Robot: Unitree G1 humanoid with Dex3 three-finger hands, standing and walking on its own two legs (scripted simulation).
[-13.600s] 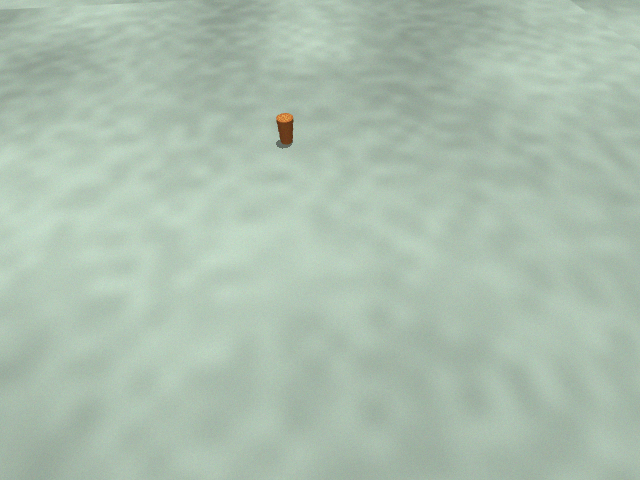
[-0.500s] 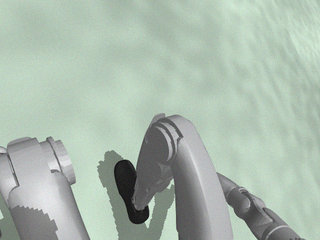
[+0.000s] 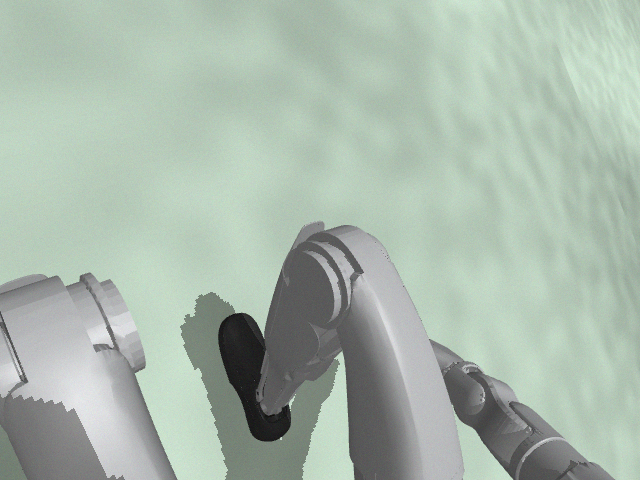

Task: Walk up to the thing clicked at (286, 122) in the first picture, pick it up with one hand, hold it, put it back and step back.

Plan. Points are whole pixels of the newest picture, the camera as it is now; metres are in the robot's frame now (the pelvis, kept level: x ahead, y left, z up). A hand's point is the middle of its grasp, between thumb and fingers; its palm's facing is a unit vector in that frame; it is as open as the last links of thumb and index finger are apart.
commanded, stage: close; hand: left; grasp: from the side
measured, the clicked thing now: out of the picture +0.42 +0.29 -0.21
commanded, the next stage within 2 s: settle in 0.38 s
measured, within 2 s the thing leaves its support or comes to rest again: leaves its support in 0.64 s
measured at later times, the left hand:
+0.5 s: hand out of the picture +0.41 +0.29 -0.18, palm faces +0.38 -0.92 +0.00, open 10.9 cm
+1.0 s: hand out of the picture +0.41 +0.31 -0.11, palm faces +0.35 -0.93 -0.02, open 11.3 cm
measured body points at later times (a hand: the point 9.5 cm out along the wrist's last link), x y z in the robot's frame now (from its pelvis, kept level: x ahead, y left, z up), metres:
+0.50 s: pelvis +0.00 +0.00 +0.00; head +0.22 +0.19 +0.33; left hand +0.39 +0.34 -0.18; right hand +0.17 -0.24 -0.03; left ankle +0.08 +0.12 -0.25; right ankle +0.15 -0.11 -0.25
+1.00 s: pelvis +0.00 +0.00 +0.01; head +0.21 +0.18 +0.36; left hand +0.39 +0.36 -0.11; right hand +0.19 -0.24 -0.03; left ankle +0.08 +0.12 -0.25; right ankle +0.15 -0.11 -0.25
